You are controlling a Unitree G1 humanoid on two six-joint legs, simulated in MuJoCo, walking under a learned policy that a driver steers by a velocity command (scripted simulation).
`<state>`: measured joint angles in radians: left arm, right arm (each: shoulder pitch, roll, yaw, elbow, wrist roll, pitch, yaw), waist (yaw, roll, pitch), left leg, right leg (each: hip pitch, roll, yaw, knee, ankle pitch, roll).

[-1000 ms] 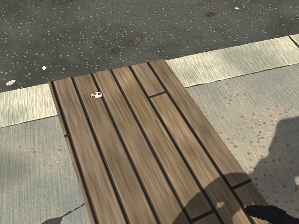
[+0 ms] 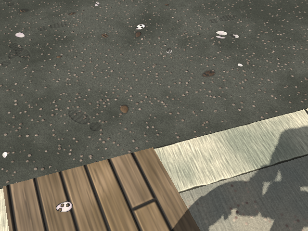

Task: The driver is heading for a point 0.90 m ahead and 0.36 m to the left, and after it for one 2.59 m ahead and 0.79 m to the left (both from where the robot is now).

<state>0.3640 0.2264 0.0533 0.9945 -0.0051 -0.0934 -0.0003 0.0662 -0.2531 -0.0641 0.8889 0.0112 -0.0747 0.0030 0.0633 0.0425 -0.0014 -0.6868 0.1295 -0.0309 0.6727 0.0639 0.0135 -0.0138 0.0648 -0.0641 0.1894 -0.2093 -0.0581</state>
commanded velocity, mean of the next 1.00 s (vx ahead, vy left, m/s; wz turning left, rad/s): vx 0.11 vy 0.00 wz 0.30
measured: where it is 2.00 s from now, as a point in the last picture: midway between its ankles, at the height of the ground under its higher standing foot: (80, 202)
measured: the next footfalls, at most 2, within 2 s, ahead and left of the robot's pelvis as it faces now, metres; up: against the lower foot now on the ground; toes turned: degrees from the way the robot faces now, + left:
left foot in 0.14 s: +0.28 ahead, +0.14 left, +0.00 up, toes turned +2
right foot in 0.60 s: +0.22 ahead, -0.09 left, +0.00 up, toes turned +5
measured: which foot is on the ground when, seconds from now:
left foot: up 0.00-0.12, down 0.14-0.60, up 0.62-1.00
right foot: down 0.00-0.14, up 0.16-0.58, down 0.60-1.00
